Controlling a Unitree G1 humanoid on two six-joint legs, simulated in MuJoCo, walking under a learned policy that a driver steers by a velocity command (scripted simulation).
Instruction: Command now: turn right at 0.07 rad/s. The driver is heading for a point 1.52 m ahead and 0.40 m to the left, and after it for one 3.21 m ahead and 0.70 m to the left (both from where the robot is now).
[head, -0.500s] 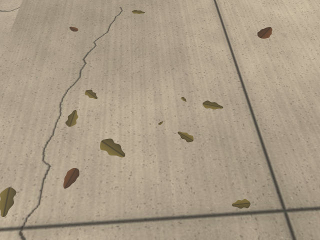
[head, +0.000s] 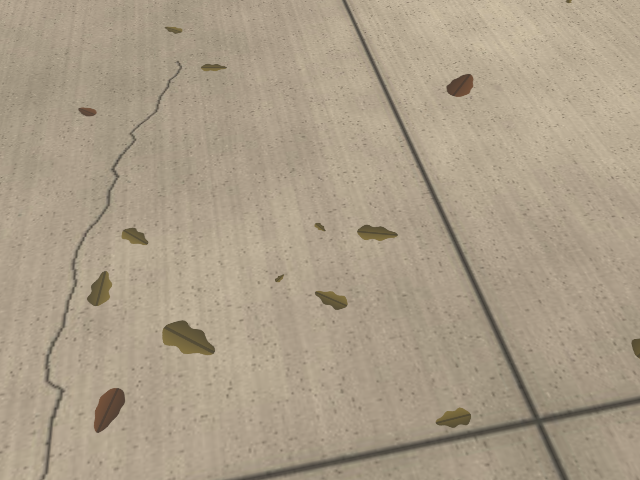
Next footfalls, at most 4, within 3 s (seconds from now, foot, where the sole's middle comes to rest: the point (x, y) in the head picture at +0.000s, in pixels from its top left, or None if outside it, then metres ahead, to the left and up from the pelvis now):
0.82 left None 0.14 0.14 -0.78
1.30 right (342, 440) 0.60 -0.01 -0.78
1.76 left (275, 271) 1.06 0.14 -0.78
2.18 right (324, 159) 1.51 0.00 -0.78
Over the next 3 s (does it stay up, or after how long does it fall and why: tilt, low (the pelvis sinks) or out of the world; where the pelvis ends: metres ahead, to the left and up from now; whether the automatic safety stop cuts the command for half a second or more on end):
stays up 1.78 0.32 0.00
